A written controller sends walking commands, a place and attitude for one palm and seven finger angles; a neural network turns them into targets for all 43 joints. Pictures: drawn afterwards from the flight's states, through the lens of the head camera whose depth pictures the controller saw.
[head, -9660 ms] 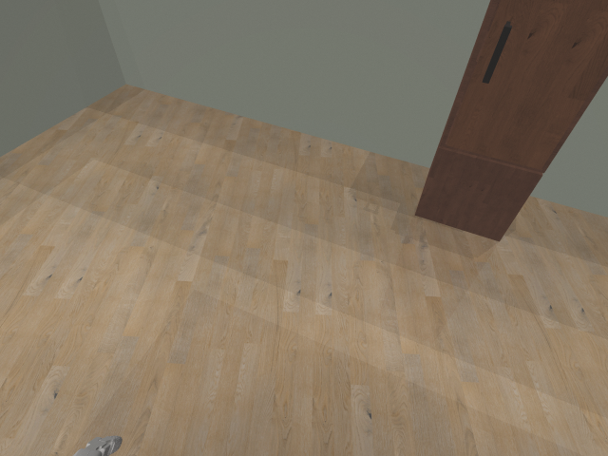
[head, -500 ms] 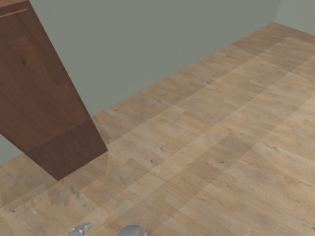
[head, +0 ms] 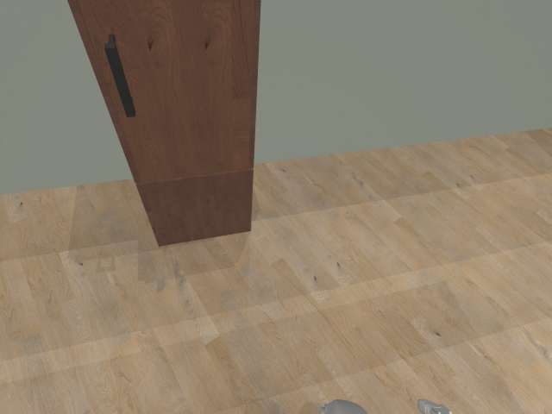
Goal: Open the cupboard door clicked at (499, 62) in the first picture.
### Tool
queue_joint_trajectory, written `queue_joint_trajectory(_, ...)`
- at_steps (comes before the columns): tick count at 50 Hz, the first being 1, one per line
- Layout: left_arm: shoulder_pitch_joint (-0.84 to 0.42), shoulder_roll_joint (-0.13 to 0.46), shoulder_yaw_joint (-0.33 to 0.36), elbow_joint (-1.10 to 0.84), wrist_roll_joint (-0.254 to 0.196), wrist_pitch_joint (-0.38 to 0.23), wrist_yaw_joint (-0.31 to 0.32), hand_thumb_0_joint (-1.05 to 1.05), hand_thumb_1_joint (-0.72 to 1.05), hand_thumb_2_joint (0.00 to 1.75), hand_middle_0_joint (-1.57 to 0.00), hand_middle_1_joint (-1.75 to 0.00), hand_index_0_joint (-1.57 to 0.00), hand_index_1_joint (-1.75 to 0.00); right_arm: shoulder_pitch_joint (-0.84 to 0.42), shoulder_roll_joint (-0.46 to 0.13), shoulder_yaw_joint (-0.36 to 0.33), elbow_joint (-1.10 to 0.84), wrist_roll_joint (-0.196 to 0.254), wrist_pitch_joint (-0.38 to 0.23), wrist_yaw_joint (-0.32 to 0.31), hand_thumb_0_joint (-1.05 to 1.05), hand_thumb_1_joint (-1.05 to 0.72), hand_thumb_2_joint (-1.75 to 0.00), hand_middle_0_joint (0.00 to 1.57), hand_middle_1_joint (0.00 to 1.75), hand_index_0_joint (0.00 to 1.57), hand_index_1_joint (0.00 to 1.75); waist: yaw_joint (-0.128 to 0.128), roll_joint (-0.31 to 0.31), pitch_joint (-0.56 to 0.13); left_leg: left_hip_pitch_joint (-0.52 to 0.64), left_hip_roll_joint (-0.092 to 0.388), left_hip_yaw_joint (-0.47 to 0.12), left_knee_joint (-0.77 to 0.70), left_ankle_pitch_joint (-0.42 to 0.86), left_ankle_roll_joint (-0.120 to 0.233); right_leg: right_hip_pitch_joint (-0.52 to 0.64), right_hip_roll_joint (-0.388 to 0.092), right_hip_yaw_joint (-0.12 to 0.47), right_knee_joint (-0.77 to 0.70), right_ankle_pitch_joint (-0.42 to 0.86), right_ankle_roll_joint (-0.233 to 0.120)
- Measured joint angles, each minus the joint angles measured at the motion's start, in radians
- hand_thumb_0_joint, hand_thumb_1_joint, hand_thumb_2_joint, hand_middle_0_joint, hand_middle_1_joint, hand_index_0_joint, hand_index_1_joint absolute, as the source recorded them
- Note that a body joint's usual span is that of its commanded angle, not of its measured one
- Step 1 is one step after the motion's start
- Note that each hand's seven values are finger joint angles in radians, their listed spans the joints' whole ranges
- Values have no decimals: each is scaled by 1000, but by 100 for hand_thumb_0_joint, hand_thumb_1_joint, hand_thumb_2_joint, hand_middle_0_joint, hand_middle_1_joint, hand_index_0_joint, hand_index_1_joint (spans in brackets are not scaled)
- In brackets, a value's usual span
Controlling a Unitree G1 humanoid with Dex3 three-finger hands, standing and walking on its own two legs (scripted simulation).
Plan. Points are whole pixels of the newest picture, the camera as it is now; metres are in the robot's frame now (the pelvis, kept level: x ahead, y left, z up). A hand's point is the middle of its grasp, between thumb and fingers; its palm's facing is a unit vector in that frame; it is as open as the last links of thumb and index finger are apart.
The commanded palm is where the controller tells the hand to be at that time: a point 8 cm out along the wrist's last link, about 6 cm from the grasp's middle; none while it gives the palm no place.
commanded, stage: turn to face it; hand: left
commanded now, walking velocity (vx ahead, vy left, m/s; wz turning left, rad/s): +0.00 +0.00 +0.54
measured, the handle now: (121, 77) +0.75 +0.41 +0.03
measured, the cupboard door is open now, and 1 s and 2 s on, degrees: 0 0 0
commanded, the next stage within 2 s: take the last steps up to it in 0.46 s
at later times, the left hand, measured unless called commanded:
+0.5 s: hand out of the picture +0.05 +0.15 -0.14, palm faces +0.23 -0.93 -0.29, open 7.4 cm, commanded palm none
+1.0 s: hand out of the picture -0.10 +0.18 -0.18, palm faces +0.38 -0.91 -0.16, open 7.4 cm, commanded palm none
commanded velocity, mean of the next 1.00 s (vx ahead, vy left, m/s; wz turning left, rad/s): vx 0.14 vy -0.01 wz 0.20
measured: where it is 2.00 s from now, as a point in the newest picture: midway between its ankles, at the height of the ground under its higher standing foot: (247, 376)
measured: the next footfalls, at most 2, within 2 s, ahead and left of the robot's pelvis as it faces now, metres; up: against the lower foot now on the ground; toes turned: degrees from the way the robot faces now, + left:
right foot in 0.34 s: +0.05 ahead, -0.15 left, +0.00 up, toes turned +8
left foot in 0.84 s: -0.04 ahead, +0.10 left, +0.00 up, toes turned +24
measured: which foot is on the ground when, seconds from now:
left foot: down 0.00-0.34, up 0.36-0.82, down 0.84-1.00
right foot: up 0.00-0.32, down 0.34-0.84, up 0.86-1.00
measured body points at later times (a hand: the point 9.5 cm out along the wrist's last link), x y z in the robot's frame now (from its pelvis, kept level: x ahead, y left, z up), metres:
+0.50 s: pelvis -0.01 -0.06 +0.00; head +0.01 -0.09 +0.45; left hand +0.04 +0.20 -0.11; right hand +0.07 -0.31 -0.17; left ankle -0.06 +0.08 -0.65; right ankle +0.01 -0.15 -0.74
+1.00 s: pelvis +0.01 +0.02 +0.01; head -0.01 +0.04 +0.45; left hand -0.12 +0.23 -0.16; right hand +0.13 -0.20 -0.13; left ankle -0.08 +0.08 -0.74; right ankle +0.05 -0.12 -0.66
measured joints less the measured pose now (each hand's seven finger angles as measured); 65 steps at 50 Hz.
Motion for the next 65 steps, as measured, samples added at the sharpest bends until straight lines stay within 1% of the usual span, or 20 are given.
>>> queue_joint_trajectory(5,-46,-11,-5,-30,1,-9,1,1,91,90,-20,-30,-20,-30,34,15,3,10,-1,4,2,0,-91,-90,21,30,21,30,-16,13,-13,16,-26,-48,-54,39,4,-3,13,39,-63,43,11)
queue_joint_trajectory(10,-84,-29,-12,-49,-4,-9,6,1,91,90,-20,-30,-20,-30,74,24,-1,23,-6,11,3,1,-91,-90,21,30,21,30,-44,34,-19,4,-43,-95,-57,52,-5,43,41,50,-188,3,8)
queue_joint_trajectory(14,-104,-50,-22,-65,-10,-18,9,1,91,90,-20,-30,-20,-30,102,18,-10,38,-9,22,2,1,-91,-90,21,30,21,30,-62,60,-18,-21,-50,-133,-34,51,-25,114,75,46,-350,-5,-8)
queue_joint_trajectory(17,-98,-63,-32,-78,-14,-38,10,1,90,90,-20,-30,-20,-30,125,10,-18,48,-3,28,1,1,-91,-90,21,30,21,30,-64,71,-27,-57,-66,-155,13,35,-49,214,90,36,-570,107,-25)
queue_joint_trajectory(18,-95,-73,-34,-75,-9,-48,13,1,90,90,-20,-30,-20,-30,126,2,-23,54,2,30,2,1,-91,-90,21,30,21,30,-62,88,-24,-76,-59,-159,56,15,-55,226,100,24,-596,116,-57)
queue_joint_trajectory(19,-90,-83,-40,-72,-5,-54,14,1,90,90,-20,-30,-20,-30,126,-4,-29,61,3,34,0,1,-91,-90,21,30,21,30,-63,101,-21,-102,-57,-154,133,-70,-65,227,103,12,-587,115,-86)
queue_joint_trajectory(21,-69,-98,-51,-67,-2,-56,14,1,90,90,-20,-30,-20,-30,132,-13,-38,70,0,46,-1,1,-91,-90,20,30,20,30,-66,106,-23,-164,-61,-122,333,-183,-79,238,87,-10,-585,111,-118)
queue_joint_trajectory(24,-32,-115,-53,-49,-2,-54,15,1,90,90,-20,-30,-20,-30,132,-25,-48,85,-4,55,5,1,-91,-90,20,30,20,30,-61,102,-30,-220,-35,-78,555,-166,-98,269,67,-32,-620,126,-125)
queue_joint_trajectory(28,9,-126,-54,-21,0,-57,14,1,90,90,-20,-30,-20,-30,126,-32,-50,101,-4,59,8,1,-91,-90,20,30,20,30,-52,92,-33,-225,14,-64,633,-109,-119,290,50,-63,-649,141,-124)
queue_joint_trajectory(34,73,-125,-48,27,12,-71,7,1,90,90,-20,-30,-20,-30,98,-25,-38,122,-7,58,11,1,-91,-90,20,30,20,30,-12,63,-35,-141,61,-26,461,-141,-123,296,28,-97,-669,151,-113)
queue_joint_trajectory(38,128,-108,-40,74,19,-79,0,1,90,90,-20,-30,-20,-30,72,-9,-26,122,-6,37,18,1,-91,-90,20,30,20,30,24,37,-47,-64,68,28,266,-172,-100,299,15,-114,-682,156,-94)
queue_joint_trajectory(40,158,-94,-34,101,17,-75,-2,1,90,90,-20,-30,-20,-30,62,3,-17,114,-4,14,17,1,-91,-90,20,30,20,30,36,21,-55,-1,62,57,117,-137,-87,294,7,-118,-664,144,-79)
queue_joint_trajectory(42,190,-84,-30,128,8,-63,-5,1,90,90,-20,-30,-20,-30,61,10,-10,105,-3,-20,11,1,-91,-90,20,30,20,30,36,24,-71,54,62,58,-10,-86,-64,263,9,-118,-587,83,-69)
queue_joint_trajectory(44,202,-68,-27,163,6,-40,-7,1,90,90,-20,-30,-20,-30,61,39,-1,105,-6,-36,3,1,-91,-90,20,30,20,30,39,-5,-70,66,47,76,17,-79,-38,208,10,-69,-427,-21,-75)
queue_joint_trajectory(46,210,-64,-24,186,12,-26,-12,1,90,90,-20,-30,-20,-30,86,62,10,105,-9,-47,-4,0,-91,-90,20,30,20,30,30,-9,-82,107,46,87,-16,-80,-26,142,24,-47,-267,-22,-79)
queue_joint_trajectory(48,198,-64,-22,196,15,-27,-22,1,91,90,-20,-30,-20,-30,118,75,11,113,-6,-56,-20,0,-92,-90,20,30,20,30,15,-4,-86,154,42,84,-76,-63,-23,80,27,-37,-159,37,-78)
queue_joint_trajectory(54,113,-73,-19,162,11,-47,-30,1,91,90,-20,-30,-20,-30,221,79,19,176,3,-73,-31,0,-94,-90,20,30,21,30,0,2,-66,264,20,84,-209,-37,-15,-64,13,-6,-63,179,-56)
queue_joint_trajectory(57,62,-78,-18,144,9,-46,-30,1,91,90,-20,-30,-19,-30,270,92,22,208,2,-76,-36,0,-93,-90,20,30,20,30,-13,1,-54,303,15,89,-236,-52,-20,-106,8,-9,-87,214,-52)
queue_joint_trajectory(60,6,-84,-20,129,6,-44,-33,1,91,90,-20,-30,-19,-30,313,103,22,233,-3,-78,-39,0,-92,-90,20,30,20,30,-37,8,-38,337,19,93,-244,-81,-32,-112,7,-26,-184,229,-59)
queue_joint_trajectory(65,-81,-98,-26,95,0,-60,-38,1,91,90,-19,-30,-19,-30,363,104,18,271,-11,-72,-38,1,-91,-90,20,30,20,30,-81,39,-7,381,53,102,-199,-172,-67,-37,39,-60,-426,193,-105)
